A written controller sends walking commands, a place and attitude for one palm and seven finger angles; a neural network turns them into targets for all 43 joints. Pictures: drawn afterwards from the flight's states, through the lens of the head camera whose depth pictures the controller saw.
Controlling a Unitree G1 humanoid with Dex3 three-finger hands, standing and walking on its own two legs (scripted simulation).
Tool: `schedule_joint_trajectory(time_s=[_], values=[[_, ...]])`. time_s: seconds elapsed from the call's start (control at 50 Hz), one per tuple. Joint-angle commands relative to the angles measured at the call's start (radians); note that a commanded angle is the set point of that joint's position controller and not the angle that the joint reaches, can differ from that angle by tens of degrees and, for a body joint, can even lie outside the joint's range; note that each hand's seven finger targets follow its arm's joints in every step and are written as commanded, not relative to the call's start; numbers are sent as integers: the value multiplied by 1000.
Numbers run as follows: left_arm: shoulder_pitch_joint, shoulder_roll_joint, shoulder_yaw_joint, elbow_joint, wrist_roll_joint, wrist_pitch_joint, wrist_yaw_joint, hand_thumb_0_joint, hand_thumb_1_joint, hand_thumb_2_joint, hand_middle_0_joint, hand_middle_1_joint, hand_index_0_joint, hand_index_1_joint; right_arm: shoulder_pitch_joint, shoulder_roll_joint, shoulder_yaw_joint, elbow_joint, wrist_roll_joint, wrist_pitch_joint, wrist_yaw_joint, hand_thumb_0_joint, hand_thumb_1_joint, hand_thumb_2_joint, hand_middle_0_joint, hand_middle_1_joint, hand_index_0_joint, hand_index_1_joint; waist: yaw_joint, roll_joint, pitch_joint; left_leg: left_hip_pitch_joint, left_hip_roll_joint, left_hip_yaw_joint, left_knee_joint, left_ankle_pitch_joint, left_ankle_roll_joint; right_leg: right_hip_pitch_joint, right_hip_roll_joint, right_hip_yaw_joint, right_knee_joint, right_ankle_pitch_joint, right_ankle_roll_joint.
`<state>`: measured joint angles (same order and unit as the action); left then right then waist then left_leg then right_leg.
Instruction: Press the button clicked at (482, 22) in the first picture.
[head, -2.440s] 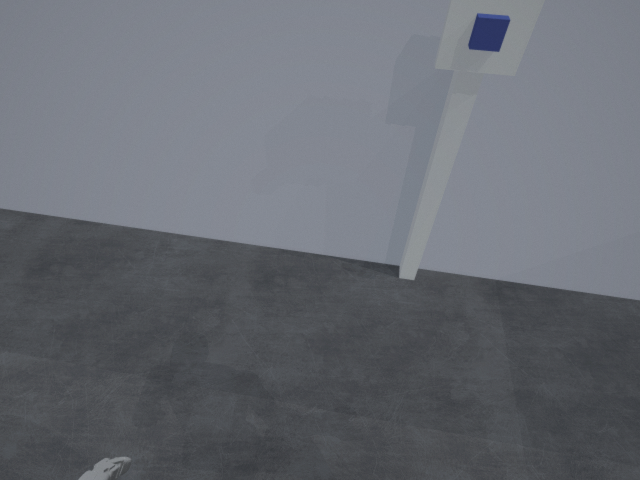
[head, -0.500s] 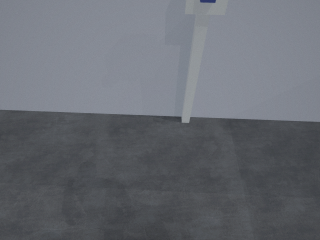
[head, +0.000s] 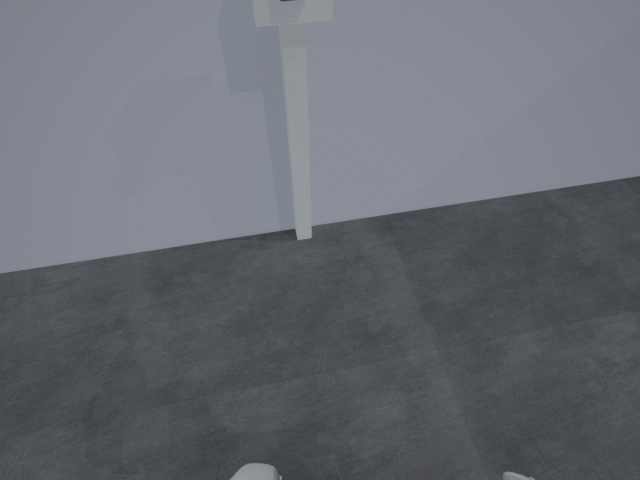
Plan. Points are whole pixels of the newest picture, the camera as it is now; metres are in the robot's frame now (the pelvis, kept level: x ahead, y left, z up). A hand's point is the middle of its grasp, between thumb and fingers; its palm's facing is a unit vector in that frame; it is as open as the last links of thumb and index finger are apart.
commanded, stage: walk to a spot facing it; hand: left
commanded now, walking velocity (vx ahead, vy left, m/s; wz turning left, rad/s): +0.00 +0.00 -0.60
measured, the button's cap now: out of the picture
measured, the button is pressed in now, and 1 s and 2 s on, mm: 0 0 0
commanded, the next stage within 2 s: turn to face it in 1.72 s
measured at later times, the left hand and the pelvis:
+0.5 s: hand out of the picture +0.11 +0.25 -0.17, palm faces -0.32 -0.93 -0.20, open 7.4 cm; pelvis -0.02 +0.07 +0.00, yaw -21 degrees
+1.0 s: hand (251, 442) +0.19 +0.13 -0.18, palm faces -0.57 -0.80 -0.18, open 7.4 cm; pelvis +0.08 -0.02 -0.01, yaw -36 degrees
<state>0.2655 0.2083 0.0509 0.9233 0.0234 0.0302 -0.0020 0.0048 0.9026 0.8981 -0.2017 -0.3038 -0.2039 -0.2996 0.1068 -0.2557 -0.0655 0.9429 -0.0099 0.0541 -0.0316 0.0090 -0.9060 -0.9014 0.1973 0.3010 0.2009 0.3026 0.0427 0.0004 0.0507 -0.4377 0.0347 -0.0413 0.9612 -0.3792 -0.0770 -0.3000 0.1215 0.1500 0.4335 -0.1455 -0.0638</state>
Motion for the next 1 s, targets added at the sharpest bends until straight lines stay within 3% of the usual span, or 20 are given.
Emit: schedule_joint_trajectory(time_s=[0.0, 0.06, 0.1, 0.12, 0.14, 0.16, 0.2, 0.26, 0.34, 0.4, 0.54, 0.58, 0.62, 0.64, 0.66, 0.68, 0.7, 0.74, 0.82, 0.98], values=[[32, 218, 62, -63, 5, -5, 18, 0, 900, 900, -200, -300, -200, -300, -23, -73, -11, -100, 5, -37, -5, 0, -900, -900, 200, 300, 200, 300, 7, -135, -109, 5, -13, -1, -162, -47, 18, 126, -282, 373, -109, 150, -121], [-22, 235, 65, -82, 6, 2, 15, 0, 900, 900, -200, -300, -200, -300, 53, -69, -12, -94, 14, -46, -8, 0, -900, -900, 200, 300, 200, 300, -26, -152, -129, 136, -42, 12, -344, -17, 38, 72, -255, 385, -87, 171, -91], [-72, 224, 63, -98, -2, 8, 12, 0, 900, 900, -200, -300, -200, -300, 152, -84, -16, -72, 16, -58, -15, 0, -900, -900, 200, 300, 200, 300, -78, -148, -156, 343, -31, 15, -540, 108, 57, -51, -192, 336, -32, 74, -21], [-80, 186, 55, -115, -9, 10, 6, 0, 900, 900, -200, -300, -200, -300, 184, -133, -23, -67, 12, -67, -21, 0, -900, -900, 200, 300, 200, 300, -95, -17, -161, 469, 81, -96, -642, 70, 96, -199, -104, 247, 70, -81, 29], [-52, 125, 46, -124, -15, 10, -5, 0, 900, 900, -200, -300, -200, -300, 136, -217, -39, -92, 1, -66, -17, 0, -900, -900, 200, 300, 200, 300, -72, 270, -133, 502, 330, -349, -752, 33, 151, -372, 19, 61, 317, -331, 77], [-76, 159, 61, -131, 1, 12, -5, 0, 900, 900, -200, -300, -200, -300, 95, -235, -39, -120, -2, -58, -15, 0, -900, -900, 200, 300, 200, 300, -70, 242, -67, 317, 454, -394, -763, 64, 219, -352, -35, -29, 542, -400, 115], [-26, 194, 86, -86, 18, 29, -17, 0, 900, 900, -200, -300, -200, -300, -32, -136, -11, -149, -9, -59, -15, 0, -900, -900, 200, 300, 200, 300, 4, 145, -5, 131, 318, -214, -754, 95, 200, -267, -69, -31, 779, -265, 137], [6, 145, 72, -74, 13, 35, -34, 0, 900, 900, -200, -300, -200, -300, -19, -114, -2, -148, -11, -70, -13, 0, -900, -900, 200, 300, 200, 300, 12, 120, -12, 183, 220, -21, -696, 223, 179, -292, -93, -89, 864, -189, 144], [-90, 121, 55, -98, 5, 30, -35, 0, 900, 900, -200, -300, -200, -300, 152, -111, -11, -97, -9, -73, -12, 0, -900, -900, 200, 300, 200, 300, -65, 140, -15, 356, 247, -3, -653, 388, 205, -352, -130, -125, 740, -206, 157], [-127, 107, 49, -109, 1, 34, -35, 0, 900, 900, -200, -300, -200, -300, 195, -130, -21, -74, -10, -75, -12, 0, -900, -900, 200, 300, 200, 300, -79, 149, -25, 404, 294, 5, -644, 453, 225, -334, -161, -143, 638, -247, 161], [-208, 88, 40, -126, 6, 21, -59, 0, 900, 900, -200, -300, -200, -300, 232, -161, -36, -30, -22, -80, 5, 0, -900, -900, 200, 300, 200, 300, -111, 175, -29, 339, 361, 51, -721, -61, 204, -187, -186, -230, 353, -307, 114], [-209, 75, 37, -128, 7, 12, -61, 0, 900, 900, -200, -300, -200, -300, 235, -169, -36, -16, -25, -83, 9, 0, -900, -900, 200, 300, 200, 300, -107, 179, -34, 324, 366, 82, -698, -48, 189, -126, -169, -255, 270, -322, 97], [-138, 74, 40, -102, 6, -3, -56, 0, 900, 900, -200, -300, -200, -300, 226, -166, -36, -6, -23, -84, 13, 0, -900, -900, 200, 300, 200, 300, -68, 129, -81, 303, 347, 155, -579, 6, 150, 19, -141, -289, 106, -241, 78], [-48, 98, 45, -68, 7, -13, -47, 0, 900, 900, -200, -300, -200, -300, 216, -151, -32, -8, -20, -81, 18, 0, -900, -900, 200, 300, 200, 300, -18, 66, -117, 219, 309, 212, -426, 12, 107, 189, -128, -295, -2, -166, 55], [65, 199, 63, -32, 14, -30, -33, 0, 900, 900, -200, -300, -200, -300, 229, -99, -15, -28, -5, -79, 28, 0, -900, -900, 200, 300, 200, 300, 31, -171, -182, -39, 232, 322, -155, -37, 50, 479, -307, -69, -104, -291, -17], [177, 309, 84, 2, 0, -33, -16, 0, 900, 900, -200, -300, -200, -300, 104, -44, 12, -103, -11, -80, 38, 0, -900, -900, 200, 300, 200, 300, 103, -371, -140, -347, 87, 267, 106, -279, 5, 550, -509, 342, -191, -239, -122], [213, 307, 86, 12, -12, -32, 0, 0, 900, 900, -200, -300, -200, -300, 30, -90, 3, -128, -18, -79, 35, 0, -900, -900, 200, 300, 200, 300, 109, -262, -98, -411, 102, 135, 199, -218, 20, 506, -542, 356, -211, -186, -163], [94, 239, 75, -9, -9, -46, 8, 0, 900, 900, -200, -300, -200, -300, 22, -88, -9, -111, -18, -81, 43, 0, -900, -900, 200, 300, 200, 300, 59, -188, -13, -386, 146, 94, 213, -61, 22, 374, -464, 263, -229, -302, -142], [19, 169, 37, -10, 0, -82, 4, 0, 900, 900, -200, -300, -200, -300, 107, -58, -9, -60, -24, -75, 49, 0, -900, -900, 200, 300, 200, 300, -43, -126, 71, -255, 126, 127, 86, 61, -14, 207, -361, 25, -205, 112, -99], [76, 177, 33, 46, 4, -95, 13, 0, 900, 900, -200, -300, -200, -300, 7, -24, 3, -103, -10, -98, 66, 0, -900, -900, 200, 300, 200, 300, -33, -164, 57, -71, 67, 164, -231, 182, 26, 183, -318, 0, -159, 234, -70]])
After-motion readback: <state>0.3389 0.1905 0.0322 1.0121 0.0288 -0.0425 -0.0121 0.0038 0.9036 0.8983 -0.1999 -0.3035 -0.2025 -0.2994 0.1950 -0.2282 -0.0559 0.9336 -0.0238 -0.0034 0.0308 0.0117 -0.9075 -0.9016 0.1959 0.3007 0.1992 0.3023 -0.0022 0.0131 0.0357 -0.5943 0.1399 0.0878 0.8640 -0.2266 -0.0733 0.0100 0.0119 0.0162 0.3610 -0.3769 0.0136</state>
